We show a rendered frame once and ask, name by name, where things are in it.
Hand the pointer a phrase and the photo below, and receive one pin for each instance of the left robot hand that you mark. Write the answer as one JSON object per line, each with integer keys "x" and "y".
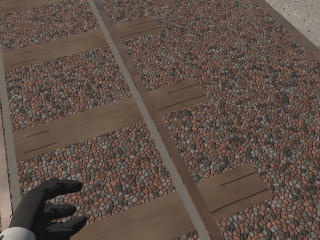
{"x": 34, "y": 214}

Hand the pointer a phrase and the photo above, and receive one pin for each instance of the robot left forearm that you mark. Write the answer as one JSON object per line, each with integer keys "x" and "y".
{"x": 17, "y": 233}

